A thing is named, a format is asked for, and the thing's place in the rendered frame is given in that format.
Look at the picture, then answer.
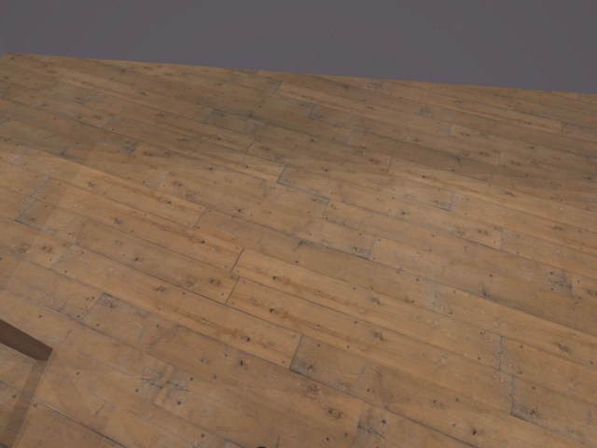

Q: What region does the table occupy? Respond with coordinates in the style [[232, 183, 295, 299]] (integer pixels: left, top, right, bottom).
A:
[[0, 319, 53, 361]]

